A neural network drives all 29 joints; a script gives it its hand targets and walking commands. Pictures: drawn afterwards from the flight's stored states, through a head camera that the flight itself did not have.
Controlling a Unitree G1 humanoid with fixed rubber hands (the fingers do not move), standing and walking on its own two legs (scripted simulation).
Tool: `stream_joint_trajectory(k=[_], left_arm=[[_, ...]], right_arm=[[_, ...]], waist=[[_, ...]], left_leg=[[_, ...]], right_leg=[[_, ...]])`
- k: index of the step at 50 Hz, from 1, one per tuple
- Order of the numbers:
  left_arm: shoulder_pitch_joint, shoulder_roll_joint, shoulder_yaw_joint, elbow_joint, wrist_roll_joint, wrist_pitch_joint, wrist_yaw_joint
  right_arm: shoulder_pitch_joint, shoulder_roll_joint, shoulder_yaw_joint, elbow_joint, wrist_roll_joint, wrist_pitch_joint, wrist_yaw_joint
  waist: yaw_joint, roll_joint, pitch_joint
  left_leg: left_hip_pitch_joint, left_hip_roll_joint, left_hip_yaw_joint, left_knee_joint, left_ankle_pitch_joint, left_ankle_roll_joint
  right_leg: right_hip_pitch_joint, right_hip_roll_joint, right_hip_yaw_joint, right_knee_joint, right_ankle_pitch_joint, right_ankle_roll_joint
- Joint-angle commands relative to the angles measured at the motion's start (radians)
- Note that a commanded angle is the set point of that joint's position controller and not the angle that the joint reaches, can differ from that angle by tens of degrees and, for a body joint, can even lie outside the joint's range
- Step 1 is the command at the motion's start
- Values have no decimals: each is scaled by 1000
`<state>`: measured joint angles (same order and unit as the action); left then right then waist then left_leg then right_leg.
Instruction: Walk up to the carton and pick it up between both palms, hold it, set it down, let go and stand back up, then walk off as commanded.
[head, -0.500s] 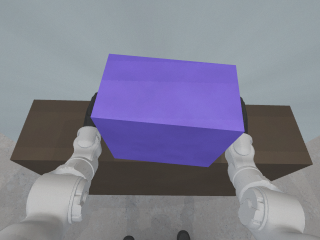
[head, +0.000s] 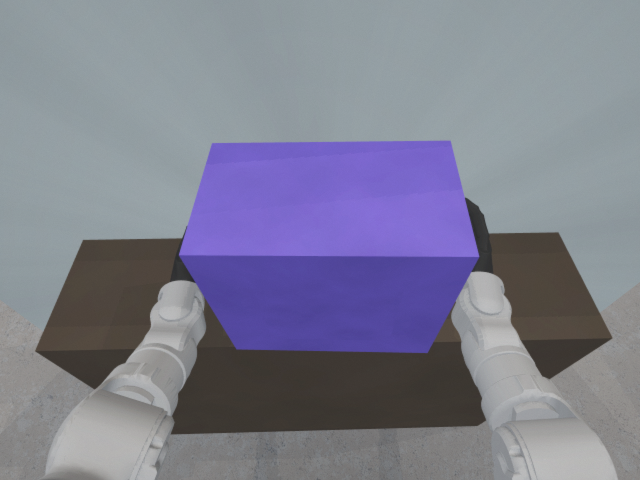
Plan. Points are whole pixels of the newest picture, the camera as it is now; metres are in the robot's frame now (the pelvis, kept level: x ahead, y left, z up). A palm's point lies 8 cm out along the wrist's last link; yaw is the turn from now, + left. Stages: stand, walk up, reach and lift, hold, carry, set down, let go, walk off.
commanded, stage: reach and lift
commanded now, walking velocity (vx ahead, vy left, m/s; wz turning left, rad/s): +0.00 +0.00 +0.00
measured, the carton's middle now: (330, 258) +0.41 -0.04 +0.04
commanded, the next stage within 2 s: hold in 1.80 s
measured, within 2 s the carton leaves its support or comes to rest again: neither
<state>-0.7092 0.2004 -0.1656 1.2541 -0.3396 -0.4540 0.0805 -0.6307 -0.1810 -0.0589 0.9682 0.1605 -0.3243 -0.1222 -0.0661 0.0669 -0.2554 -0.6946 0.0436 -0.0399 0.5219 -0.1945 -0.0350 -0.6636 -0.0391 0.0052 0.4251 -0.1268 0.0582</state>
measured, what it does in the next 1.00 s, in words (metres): stands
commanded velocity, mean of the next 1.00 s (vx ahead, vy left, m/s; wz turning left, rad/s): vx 0.00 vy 0.00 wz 0.00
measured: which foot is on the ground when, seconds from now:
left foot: down 0.00-1.00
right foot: down 0.00-1.00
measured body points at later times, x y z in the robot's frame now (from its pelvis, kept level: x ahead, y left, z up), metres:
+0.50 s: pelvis +0.00 +0.00 +0.02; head -0.02 +0.00 +0.47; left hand +0.41 +0.16 +0.14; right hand +0.40 -0.21 +0.16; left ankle +0.01 +0.14 -0.73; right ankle +0.02 -0.16 -0.73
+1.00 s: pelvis +0.00 -0.01 +0.02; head -0.04 +0.00 +0.47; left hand +0.38 +0.18 +0.16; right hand +0.39 -0.19 +0.18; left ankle +0.01 +0.14 -0.73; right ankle +0.02 -0.16 -0.73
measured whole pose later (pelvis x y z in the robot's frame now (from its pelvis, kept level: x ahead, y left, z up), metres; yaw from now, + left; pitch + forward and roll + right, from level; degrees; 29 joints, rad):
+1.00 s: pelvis +0.00 -0.01 +0.02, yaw +2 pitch -1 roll -1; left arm -0.56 0.10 0.22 0.48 0.10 0.39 0.01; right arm -0.66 -0.15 -0.13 0.73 0.14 0.17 -0.11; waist -0.04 -0.03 -0.09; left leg -0.16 0.04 -0.06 0.32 -0.15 -0.05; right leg -0.13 -0.05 -0.03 0.26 -0.11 0.04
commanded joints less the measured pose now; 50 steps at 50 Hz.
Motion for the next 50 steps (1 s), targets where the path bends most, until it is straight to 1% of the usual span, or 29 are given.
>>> stream_joint_trajectory(k=[1, 3, 6, 7, 8, 11, 12, 13, 16, 19, 20, 24, 26, 28, 29, 31, 32, 33, 34, 36, 37, 39, 42, 43, 45, 46, 48, 49, 50], left_arm=[[-930, -717, -272, -675, 118, -79, -154], [-969, -698, -256, -652, 119, -32, -146], [-997, -651, -198, -624, 127, 33, -153], [-997, -636, -179, -594, 127, 53, -162], [-998, -624, -143, -580, 151, 80, -157], [-1026, -654, -101, -631, 188, 129, -161], [-960, -706, -118, -592, 173, 160, -159], [-867, -682, -76, -479, 203, 206, -162], [-815, -696, -25, -518, 247, 274, -176], [-915, -682, 13, -615, 279, 327, -184], [-822, -687, 26, -629, 291, 359, -179], [-848, -686, 16, -733, 319, 422, -183], [-833, -732, -42, -863, 309, 465, -177], [-847, -731, -30, -871, 304, 498, -187], [-774, -741, -9, -903, 321, 521, -178], [-775, -755, -57, -989, 300, 539, -178], [-748, -718, -25, -969, 337, 570, -182], [-753, -758, -73, -1059, 318, 584, -178], [-741, -755, -74, -1036, 314, 600, -180], [-760, -761, -54, -1016, 325, 634, -179], [-747, -747, -45, -1018, 334, 651, -190], [-762, -767, -102, -1104, 299, 665, -177], [-704, -741, -55, -1068, 325, 697, -187], [-727, -730, -63, -1051, 331, 702, -191], [-672, -711, -19, -1051, 344, 730, -207], [-658, -675, 17, -966, 355, 742, -215], [-684, -740, -51, -1107, 334, 730, -203], [-678, -724, -47, -1128, 341, 736, -203], [-677, -698, -40, -1092, 343, 749, -205]], right_arm=[[-627, 780, 436, -363, -89, 25, 185], [-700, 775, 421, -406, -76, 61, 174], [-708, 724, 389, -377, -71, 126, 159], [-744, 735, 412, -403, -53, 140, 157], [-733, 711, 364, -315, -56, 164, 162], [-704, 686, 332, -245, -48, 194, 154], [-744, 667, 342, -288, -31, 200, 156], [-773, 652, 333, -270, -19, 217, 152], [-783, 662, 326, -322, 10, 240, 139], [-799, 659, 288, -284, -4, 275, 141], [-771, 662, 316, -295, 23, 285, 146], [-728, 681, 288, -303, 20, 328, 143], [-739, 675, 336, -421, 63, 333, 147], [-817, 702, 332, -499, 63, 336, 144], [-806, 692, 367, -533, 72, 353, 145], [-712, 700, 366, -505, 72, 368, 142], [-722, 649, 371, -516, 80, 384, 145], [-725, 666, 384, -569, 83, 380, 147], [-760, 676, 375, -611, 94, 387, 142], [-719, 645, 294, -492, 43, 411, 158], [-766, 644, 307, -537, 40, 407, 162], [-785, 663, 325, -627, 55, 401, 166], [-730, 637, 308, -542, 30, 435, 164], [-725, 610, 255, -508, 21, 442, 169], [-762, 647, 283, -609, 24, 430, 167], [-784, 637, 261, -554, 16, 443, 167], [-755, 629, 276, -565, 8, 435, 171], [-776, 627, 295, -613, 35, 432, 173], [-737, 637, 279, -590, 30, 442, 170]], waist=[[-21, 1, -735], [-12, 4, -675], [-27, -78, -594], [-6, -87, -617], [0, -54, -597], [-5, -70, -548], [-12, -53, -591], [19, -62, -484], [8, -117, -436], [14, -95, -355], [50, -104, -354], [18, -65, -294], [21, -15, -357], [31, -65, -364], [66, -89, -356], [18, -42, -363], [46, -19, -282], [38, -34, -353], [32, -49, -345], [16, -30, -246], [29, -61, -248], [14, -23, -355], [15, -67, -276], [-19, -27, -233], [12, -73, -300], [16, -102, -230], [-16, -29, -316], [19, -35, -323], [4, -34, -279]], left_leg=[[404, -99, 28, -36, 313, -30], [451, -92, 20, -46, 280, -29], [411, -105, 22, -86, 167, -6], [432, -113, 37, -98, 140, 3], [438, -110, 32, -117, 119, -1], [508, -105, 36, -124, 209, -14], [559, -96, 33, -123, 254, -30], [535, -105, 40, -137, 218, -17], [571, -104, 38, -151, 335, -18], [600, -97, 42, -179, 279, -18], [618, -100, 46, -188, 312, -22], [646, -109, 43, -200, 292, -37], [720, -112, 41, -171, 408, -63], [686, -112, 42, -175, 331, -46], [688, -111, 42, -182, 357, -35], [717, -115, 29, -173, 410, -57], [708, -121, 31, -184, 367, -53], [750, -107, 21, -170, 416, -68], [719, -114, 31, -162, 375, -59], [691, -103, 30, -199, 264, -62], [685, -104, 31, -199, 256, -50], [733, -96, 29, -187, 322, -60], [715, -99, 27, -205, 288, -57], [695, -99, 22, -215, 238, -69], [678, -110, 47, -230, 226, -42], [621, -112, 49, -238, 155, -32], [717, -105, 25, -218, 282, -51], [728, -106, 25, -201, 307, -53], [695, -107, 33, -212, 287, -50]], right_leg=[[400, 106, -54, 18, 319, -24], [341, 102, -60, -13, 232, -21], [399, 88, -48, -53, 136, -15], [446, 82, -40, -51, 127, -12], [418, 90, -43, -54, 96, -20], [473, 86, -40, -68, 158, -24], [480, 96, -53, -78, 186, -29], [477, 91, -47, -110, 127, -27], [581, 102, -41, -123, 275, -40], [581, 93, -40, -146, 178, -38], [632, 95, -33, -151, 198, -39], [639, 91, -30, -174, 149, -34], [659, 103, -44, -160, 241, -38], [645, 103, -47, -168, 176, -35], [677, 99, -43, -166, 200, -35], [698, 105, -35, -159, 261, -31], [684, 106, -39, -170, 196, -32], [686, 113, -48, -157, 230, -31], [669, 116, -40, -157, 205, -31], [628, 105, -59, -181, 90, -40], [626, 99, -53, -185, 85, -41], [636, 108, -53, -165, 147, -40], [651, 103, -56, -187, 137, -40], [632, 98, -53, -189, 93, -45], [671, 102, -64, -178, 121, -35], [660, 98, -54, -191, 61, -34], [655, 99, -70, -176, 149, -35], [665, 106, -63, -169, 158, -36], [665, 106, -59, -173, 158, -34]])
